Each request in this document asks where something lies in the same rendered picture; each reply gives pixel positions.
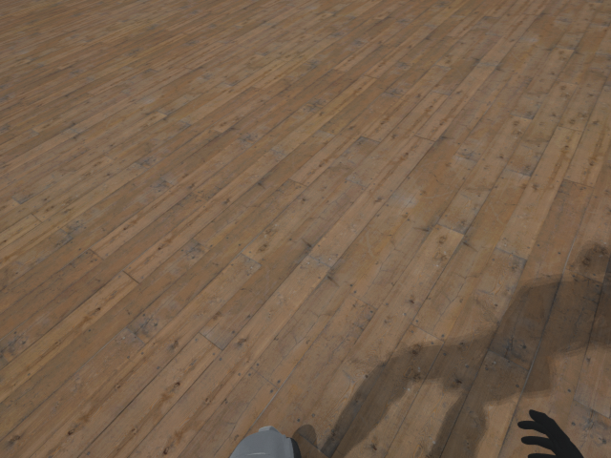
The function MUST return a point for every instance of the left robot thigh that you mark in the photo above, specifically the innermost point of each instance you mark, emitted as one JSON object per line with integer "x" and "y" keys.
{"x": 264, "y": 444}

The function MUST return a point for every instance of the right robot hand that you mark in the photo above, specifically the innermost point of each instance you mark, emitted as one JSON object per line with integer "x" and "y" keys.
{"x": 557, "y": 440}

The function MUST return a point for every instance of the robot left shin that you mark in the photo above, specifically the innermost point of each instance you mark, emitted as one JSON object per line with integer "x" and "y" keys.
{"x": 268, "y": 428}

